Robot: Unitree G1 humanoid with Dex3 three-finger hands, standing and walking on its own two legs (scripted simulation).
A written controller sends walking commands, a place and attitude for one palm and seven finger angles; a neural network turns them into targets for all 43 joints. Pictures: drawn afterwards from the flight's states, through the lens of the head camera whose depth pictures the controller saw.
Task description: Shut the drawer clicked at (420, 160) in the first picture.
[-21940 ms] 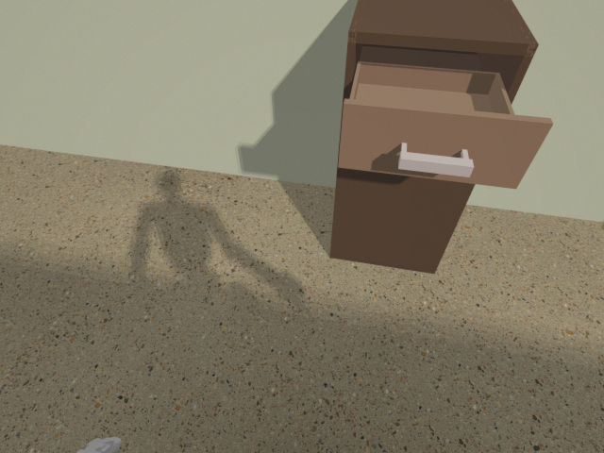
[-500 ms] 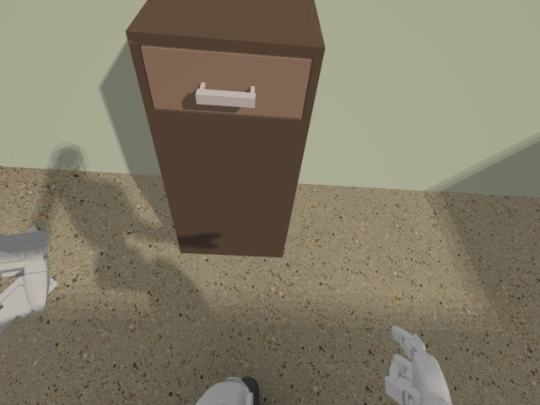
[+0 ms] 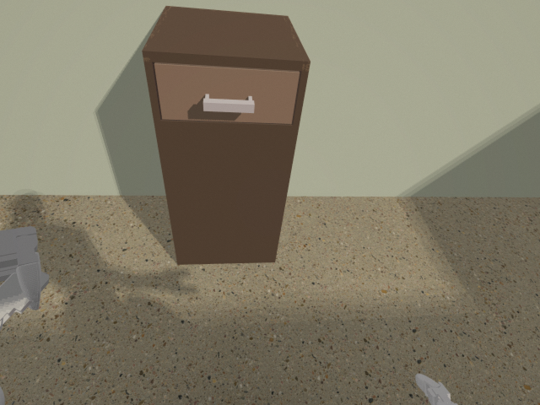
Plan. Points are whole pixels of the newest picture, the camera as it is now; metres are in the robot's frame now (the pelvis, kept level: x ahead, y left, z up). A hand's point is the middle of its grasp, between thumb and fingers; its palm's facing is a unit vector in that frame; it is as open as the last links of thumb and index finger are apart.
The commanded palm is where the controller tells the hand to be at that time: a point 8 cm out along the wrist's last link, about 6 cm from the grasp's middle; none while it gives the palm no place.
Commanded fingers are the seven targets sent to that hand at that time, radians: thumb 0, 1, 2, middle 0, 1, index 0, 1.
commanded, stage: stop stepping back and stand still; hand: left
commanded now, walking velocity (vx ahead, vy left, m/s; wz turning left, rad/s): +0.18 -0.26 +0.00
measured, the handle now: (229, 101) +0.86 +0.16 +0.05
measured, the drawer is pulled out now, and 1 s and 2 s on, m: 0.00 0.00 0.00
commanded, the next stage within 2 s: let the arm hang, fingers relaxed in 1.08 s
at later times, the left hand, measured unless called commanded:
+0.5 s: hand (2, 320) +0.15 +0.27 +0.18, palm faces +0.45 -0.81 -0.38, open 3.2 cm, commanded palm +0.08 +0.31 +0.20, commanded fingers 0.00 0.90 0.90 -1.40 -1.60 -1.40 -1.60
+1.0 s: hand (24, 271) +0.19 +0.27 +0.19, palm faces +0.35 -0.79 -0.50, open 3.2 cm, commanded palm +0.12 +0.32 +0.20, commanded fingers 0.00 0.90 0.90 -1.40 -1.60 -1.40 -1.60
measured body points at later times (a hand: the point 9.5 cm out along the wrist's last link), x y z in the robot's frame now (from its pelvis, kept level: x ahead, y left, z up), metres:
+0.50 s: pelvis -0.03 +0.02 +0.01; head -0.03 +0.04 +0.46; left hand +0.12 +0.31 +0.20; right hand +0.13 -0.22 -0.07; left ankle +0.00 +0.13 -0.72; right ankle -0.04 -0.11 -0.71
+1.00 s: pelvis +0.01 +0.03 +0.02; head +0.04 +0.04 +0.47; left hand +0.17 +0.31 +0.21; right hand +0.18 -0.19 -0.06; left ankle +0.00 +0.12 -0.71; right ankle -0.01 -0.09 -0.71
